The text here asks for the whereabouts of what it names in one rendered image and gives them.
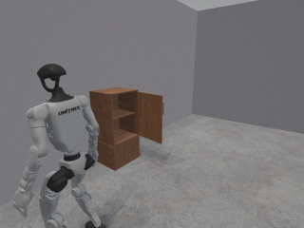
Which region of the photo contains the robot right hand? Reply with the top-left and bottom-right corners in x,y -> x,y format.
87,149 -> 99,167

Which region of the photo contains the right robot forearm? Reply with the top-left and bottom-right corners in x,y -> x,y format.
88,127 -> 100,152

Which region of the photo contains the robot right thigh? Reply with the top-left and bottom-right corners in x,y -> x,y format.
70,151 -> 95,199

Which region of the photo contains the cupboard door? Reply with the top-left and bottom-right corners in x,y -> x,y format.
137,91 -> 162,144

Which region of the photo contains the robot right upper arm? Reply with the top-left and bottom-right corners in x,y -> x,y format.
74,95 -> 99,133

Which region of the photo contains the right robot shin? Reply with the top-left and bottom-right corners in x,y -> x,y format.
75,183 -> 102,228

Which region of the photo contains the robot left upper arm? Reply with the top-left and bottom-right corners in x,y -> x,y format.
26,104 -> 50,158

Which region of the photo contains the left robot forearm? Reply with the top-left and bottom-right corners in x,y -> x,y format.
18,145 -> 44,193

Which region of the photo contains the robot left hand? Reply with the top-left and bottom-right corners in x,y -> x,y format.
13,190 -> 35,217

